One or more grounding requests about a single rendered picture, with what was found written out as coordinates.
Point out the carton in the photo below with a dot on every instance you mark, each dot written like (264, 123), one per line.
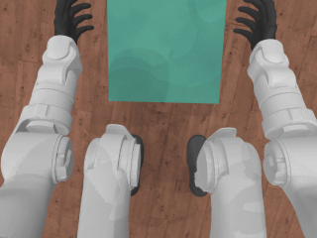
(165, 50)

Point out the robot foot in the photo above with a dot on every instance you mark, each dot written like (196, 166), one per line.
(140, 142)
(194, 146)

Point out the right robot forearm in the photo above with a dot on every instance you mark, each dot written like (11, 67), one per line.
(279, 98)

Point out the robot left upper arm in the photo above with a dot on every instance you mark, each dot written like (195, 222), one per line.
(34, 163)

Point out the right robot foot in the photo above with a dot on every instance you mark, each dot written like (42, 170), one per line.
(194, 146)

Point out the robot right upper arm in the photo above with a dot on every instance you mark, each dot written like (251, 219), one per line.
(291, 163)

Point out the right robot hand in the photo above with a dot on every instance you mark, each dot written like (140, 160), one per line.
(264, 25)

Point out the left robot forearm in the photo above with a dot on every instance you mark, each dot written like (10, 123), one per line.
(50, 106)

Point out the left robot foot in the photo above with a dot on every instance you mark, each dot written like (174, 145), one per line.
(140, 142)

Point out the left robot hand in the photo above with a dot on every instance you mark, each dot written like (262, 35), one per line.
(65, 24)

